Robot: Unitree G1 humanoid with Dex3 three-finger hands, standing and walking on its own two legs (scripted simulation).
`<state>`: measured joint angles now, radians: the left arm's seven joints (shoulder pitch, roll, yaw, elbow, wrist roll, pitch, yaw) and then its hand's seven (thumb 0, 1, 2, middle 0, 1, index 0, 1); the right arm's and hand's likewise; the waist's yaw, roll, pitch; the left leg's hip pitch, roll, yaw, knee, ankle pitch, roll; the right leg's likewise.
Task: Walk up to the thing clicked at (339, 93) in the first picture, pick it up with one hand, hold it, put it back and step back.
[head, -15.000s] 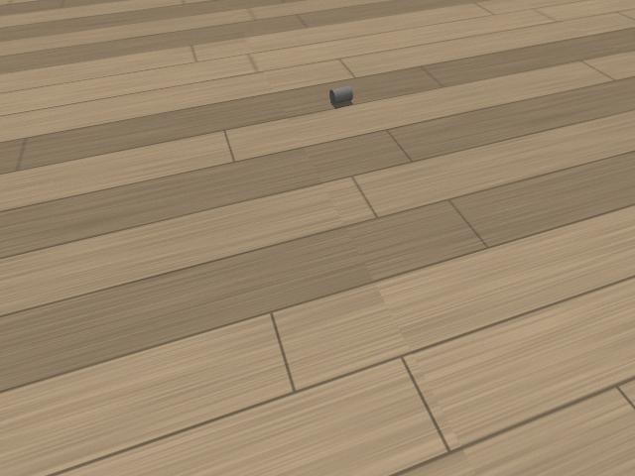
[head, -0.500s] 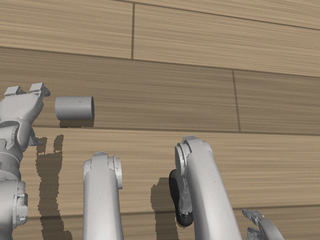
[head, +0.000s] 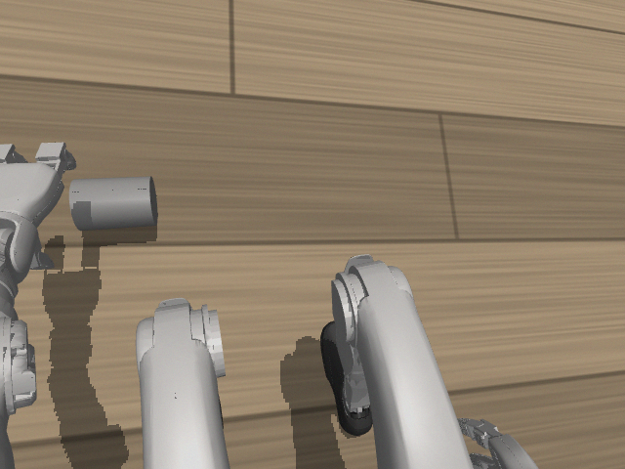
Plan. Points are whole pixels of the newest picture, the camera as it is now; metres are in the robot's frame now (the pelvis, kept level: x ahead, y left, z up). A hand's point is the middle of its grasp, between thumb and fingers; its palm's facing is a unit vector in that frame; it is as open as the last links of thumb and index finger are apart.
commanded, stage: rise first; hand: left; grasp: from above
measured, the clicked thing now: (117, 203) +0.52 +0.22 -0.31
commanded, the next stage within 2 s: none
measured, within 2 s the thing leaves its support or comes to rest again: neither
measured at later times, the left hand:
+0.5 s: hand (49, 213) +0.47 +0.27 -0.18, palm faces -0.47 -0.02 -0.88, open 14.1 cm
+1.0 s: hand (61, 206) +0.48 +0.26 -0.19, palm faces -0.46 -0.01 -0.89, open 14.0 cm
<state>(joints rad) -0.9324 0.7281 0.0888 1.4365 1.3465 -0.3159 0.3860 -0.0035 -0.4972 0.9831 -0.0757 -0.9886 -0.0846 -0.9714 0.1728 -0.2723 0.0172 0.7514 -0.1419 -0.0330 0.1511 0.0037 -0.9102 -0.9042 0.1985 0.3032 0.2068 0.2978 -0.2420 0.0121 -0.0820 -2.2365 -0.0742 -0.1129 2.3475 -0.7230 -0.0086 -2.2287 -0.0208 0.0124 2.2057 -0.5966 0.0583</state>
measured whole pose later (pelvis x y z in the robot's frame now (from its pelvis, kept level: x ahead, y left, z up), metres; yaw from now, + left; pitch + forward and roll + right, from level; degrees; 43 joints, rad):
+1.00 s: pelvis +0.00 +0.00 -0.01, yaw -1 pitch +36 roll -9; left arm -1.00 0.76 0.08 1.50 1.36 -0.28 0.44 0.00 -0.49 1.00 -0.14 -0.93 -0.11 -0.95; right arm 0.17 -0.29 0.06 0.73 -0.15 -0.04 0.16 0.00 -0.91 -0.90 0.20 0.30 0.21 0.30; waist -0.29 0.01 -0.05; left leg -2.28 -0.07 -0.13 2.39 -0.74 -0.01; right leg -2.27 -0.01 0.00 2.24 -0.60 0.06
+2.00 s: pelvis +0.00 +0.00 -0.02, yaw -1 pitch +34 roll -9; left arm -0.99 0.75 0.07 1.48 1.36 -0.28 0.41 0.00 -0.34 0.87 -0.26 -0.84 -0.25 -0.84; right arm 0.20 -0.29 0.06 0.73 -0.14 -0.06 0.17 0.00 -0.91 -0.90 0.20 0.30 0.21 0.30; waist -0.29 0.01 -0.06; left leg -2.28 -0.07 -0.12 2.40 -0.72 -0.01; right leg -2.27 -0.02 0.00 2.24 -0.58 0.06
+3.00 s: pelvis +0.00 +0.00 -0.01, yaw -1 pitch +35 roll -9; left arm -1.05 0.72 -0.03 1.45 1.28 -0.26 0.36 0.00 -0.42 0.93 -0.17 -0.94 -0.17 -0.92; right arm 0.21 -0.30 0.06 0.72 -0.14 -0.06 0.16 0.00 -0.90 -0.89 0.20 0.30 0.21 0.30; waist -0.27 0.00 -0.03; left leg -2.28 -0.07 -0.13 2.39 -0.72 -0.02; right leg -2.27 -0.02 0.00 2.23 -0.57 0.06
